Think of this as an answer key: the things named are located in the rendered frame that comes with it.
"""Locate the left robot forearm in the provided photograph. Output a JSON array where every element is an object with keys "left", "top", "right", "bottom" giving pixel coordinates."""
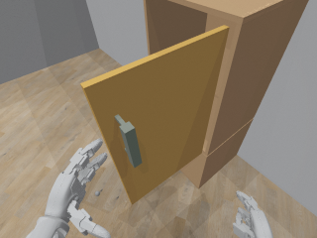
[{"left": 26, "top": 215, "right": 70, "bottom": 238}]

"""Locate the handle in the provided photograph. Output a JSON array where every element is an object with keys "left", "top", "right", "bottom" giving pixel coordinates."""
[{"left": 114, "top": 114, "right": 142, "bottom": 168}]

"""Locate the right robot hand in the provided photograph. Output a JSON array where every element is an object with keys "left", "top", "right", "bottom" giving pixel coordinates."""
[{"left": 233, "top": 190, "right": 273, "bottom": 238}]

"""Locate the left robot hand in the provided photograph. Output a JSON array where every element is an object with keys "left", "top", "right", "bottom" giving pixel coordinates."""
[{"left": 45, "top": 138, "right": 111, "bottom": 238}]

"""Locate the cupboard door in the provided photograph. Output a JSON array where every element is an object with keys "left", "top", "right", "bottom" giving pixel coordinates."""
[{"left": 80, "top": 25, "right": 230, "bottom": 205}]

